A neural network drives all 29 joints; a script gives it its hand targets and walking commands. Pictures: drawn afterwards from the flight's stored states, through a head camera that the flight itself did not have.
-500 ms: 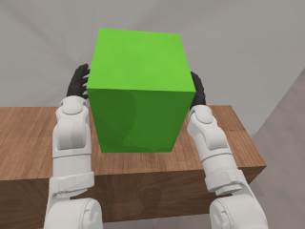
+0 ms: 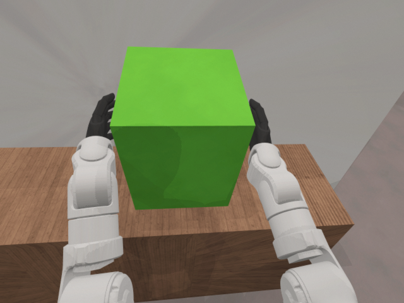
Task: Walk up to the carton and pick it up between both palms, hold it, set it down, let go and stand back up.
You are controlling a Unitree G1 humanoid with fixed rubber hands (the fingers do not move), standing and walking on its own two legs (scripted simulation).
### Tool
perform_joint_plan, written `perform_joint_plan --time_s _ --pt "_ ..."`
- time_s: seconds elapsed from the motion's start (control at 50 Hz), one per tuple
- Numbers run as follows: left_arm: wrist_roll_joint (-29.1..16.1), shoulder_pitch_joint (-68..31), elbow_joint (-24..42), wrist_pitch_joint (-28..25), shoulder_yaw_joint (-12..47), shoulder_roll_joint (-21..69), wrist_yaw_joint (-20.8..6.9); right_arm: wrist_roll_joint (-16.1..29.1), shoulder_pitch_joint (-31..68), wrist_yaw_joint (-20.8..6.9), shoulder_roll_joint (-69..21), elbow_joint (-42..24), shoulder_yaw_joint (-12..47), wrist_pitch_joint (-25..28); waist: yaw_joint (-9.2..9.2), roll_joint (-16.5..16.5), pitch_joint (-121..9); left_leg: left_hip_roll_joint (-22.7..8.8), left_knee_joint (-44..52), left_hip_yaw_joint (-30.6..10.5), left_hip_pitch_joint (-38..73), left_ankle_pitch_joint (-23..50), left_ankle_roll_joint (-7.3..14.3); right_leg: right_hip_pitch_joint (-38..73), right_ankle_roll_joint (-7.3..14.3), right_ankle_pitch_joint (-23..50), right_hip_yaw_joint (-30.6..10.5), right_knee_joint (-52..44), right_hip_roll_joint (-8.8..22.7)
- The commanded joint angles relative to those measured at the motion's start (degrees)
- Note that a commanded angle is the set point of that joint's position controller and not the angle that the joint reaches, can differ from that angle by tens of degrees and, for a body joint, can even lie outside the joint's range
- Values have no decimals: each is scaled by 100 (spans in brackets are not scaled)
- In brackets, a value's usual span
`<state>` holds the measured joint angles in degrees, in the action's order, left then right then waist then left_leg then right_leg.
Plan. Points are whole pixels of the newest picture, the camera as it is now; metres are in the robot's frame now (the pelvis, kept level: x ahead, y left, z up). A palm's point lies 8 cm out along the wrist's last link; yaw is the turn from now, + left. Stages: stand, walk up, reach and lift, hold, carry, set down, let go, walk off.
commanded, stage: hold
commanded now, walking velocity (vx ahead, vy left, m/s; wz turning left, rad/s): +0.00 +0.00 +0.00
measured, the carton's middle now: (182, 132) +0.40 +0.00 +0.16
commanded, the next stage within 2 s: none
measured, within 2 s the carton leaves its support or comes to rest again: neither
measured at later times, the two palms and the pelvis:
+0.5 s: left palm (102, 140) +0.36 +0.15 +0.18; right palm (257, 146) +0.35 -0.14 +0.16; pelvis +0.00 +0.00 +0.00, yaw +0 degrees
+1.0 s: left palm (100, 136) +0.36 +0.15 +0.19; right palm (256, 141) +0.35 -0.14 +0.17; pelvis +0.00 +0.00 +0.00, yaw +0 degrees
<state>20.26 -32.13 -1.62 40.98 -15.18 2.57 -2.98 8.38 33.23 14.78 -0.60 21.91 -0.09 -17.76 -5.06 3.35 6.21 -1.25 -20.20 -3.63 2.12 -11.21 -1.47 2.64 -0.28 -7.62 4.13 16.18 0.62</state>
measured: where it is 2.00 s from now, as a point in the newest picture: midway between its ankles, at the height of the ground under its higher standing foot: outside the picture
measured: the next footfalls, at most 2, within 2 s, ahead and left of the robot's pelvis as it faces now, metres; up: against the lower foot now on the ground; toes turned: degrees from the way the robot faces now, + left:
none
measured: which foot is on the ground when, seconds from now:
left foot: down 0.00-1.00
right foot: down 0.00-1.00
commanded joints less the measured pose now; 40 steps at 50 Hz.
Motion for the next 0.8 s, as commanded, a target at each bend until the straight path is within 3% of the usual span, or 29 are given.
perform_joint_plan --time_s 0.0,0.02,0.1,0.14,0.18,0.24,0.3,0.34,0.38,0.4,0.48,0.52,0.54,0.56,0.58,0.62,0.72,0.74,0.78 --pt "-919 -3890 629 -393 2613 2829 -889 191 4407 -934 -2904 -1554 1898 480 -78 -618 -2367 368 545 627 -474 968 0 1015 -83 415 161 -45 -304" --pt "-873 -3785 512 -360 2617 2854 -871 229 4585 -947 -2915 -1718 1981 539 27 -670 -2432 380 488 635 -447 1095 10 1049 -80 502 160 -36 -294" --pt "-1023 -3694 503 -426 2795 2944 -820 336 4760 -919 -2883 -2019 2137 633 -25 -510 -2919 376 215 583 -22 1717 -46 1075 -116 968 190 8 -378" --pt "-1132 -3851 663 -518 3005 2991 -755 361 4681 -929 -2864 -1980 2117 654 -127 -758 -3060 367 99 520 150 1977 -163 889 -87 961 215 25 -394" --pt "-1067 -3695 516 -508 2892 2965 -761 244 4523 -927 -2847 -1823 2025 621 -164 -578 -2790 361 221 534 27 1577 -72 839 -85 743 205 -66 -374" --pt "-831 -3434 380 -335 2458 2724 -847 220 4253 -912 -2738 -1528 2008 502 12 -359 -2462 371 416 609 -284 1197 22 1127 -114 721 157 -62 -316" --pt "-885 -3504 615 -311 2631 2796 -837 366 4377 -908 -2736 -1699 2105 537 -6 -607 -2607 366 309 598 -182 1699 -74 1149 -89 869 177 17 -367" --pt "-944 -3618 697 -369 2649 2799 -827 385 4480 -935 -2841 -1825 2175 583 34 -511 -2896 354 283 616 -79 1745 -55 1173 -108 846 194 9 -389" --pt "-1043 -3739 768 -455 2847 2906 -781 295 4441 -950 -2863 -1833 2051 619 -112 -663 -2829 342 277 576 -69 1675 -96 980 -76 727 209 -2 -387" --pt "-1039 -3802 509 -479 2764 2853 -775 233 4574 -965 -2829 -1733 1993 619 -58 -536 -2718 356 314 587 -144 1444 -57 847 -89 558 192 -56 -374" --pt "-1092 -4131 504 -563 2899 2967 -684 224 4760 -1065 -2893 -1632 1952 673 -3 -704 -2855 328 344 547 -173 1302 -72 767 -46 326 202 -19 -370" --pt "-1075 -3784 487 -540 2822 2929 -694 269 4667 -1000 -2980 -1834 2118 686 13 -447 -2984 374 246 551 -89 1510 41 990 -77 823 150 -19 -351" --pt "-1100 -3782 761 -561 2910 2961 -679 338 4503 -962 -3000 -1822 2209 656 -29 -572 -3117 369 209 540 -55 1731 -13 1089 -75 1073 128 57 -357" --pt "-981 -3670 474 -493 2770 2877 -707 312 4529 -925 -2931 -1723 2192 610 10 -560 -2886 412 188 566 -77 1722 -26 1106 -108 1162 110 18 -316" --pt "-1044 -3572 708 -483 2810 2904 -735 391 4421 -879 -2995 -1837 2270 597 -49 -464 -3009 419 163 560 -53 1887 -36 1283 -140 1412 115 55 -343" --pt "-974 -3594 514 -421 2592 2750 -798 380 4554 -852 -2905 -1852 2298 549 62 -310 -2995 441 238 570 -172 1577 32 1305 -174 1191 127 0 -316" --pt "-825 -3758 364 -367 2333 2571 -905 206 4483 -903 -2860 -1451 2023 495 75 -305 -2425 432 504 643 -567 932 118 1182 -145 680 96 -53 -239" --pt "-818 -3555 378 -355 2358 2670 -904 203 4439 -906 -2932 -1600 2067 520 86 -215 -2519 427 479 652 -488 1000 143 1288 -149 815 108 -55 -262" --pt "-978 -3654 598 -390 2601 2779 -904 327 4613 -871 -2976 -2038 2232 607 16 -366 -3011 433 278 608 -257 1537 55 1390 -163 1297 113 39 -280"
